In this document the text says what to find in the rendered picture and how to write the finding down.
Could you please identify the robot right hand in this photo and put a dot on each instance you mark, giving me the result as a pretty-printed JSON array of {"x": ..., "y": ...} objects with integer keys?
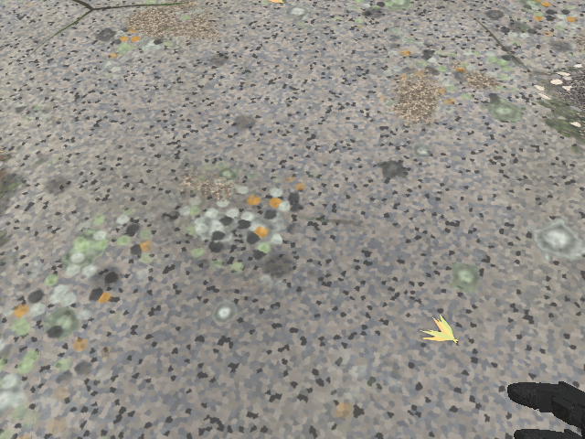
[{"x": 565, "y": 401}]

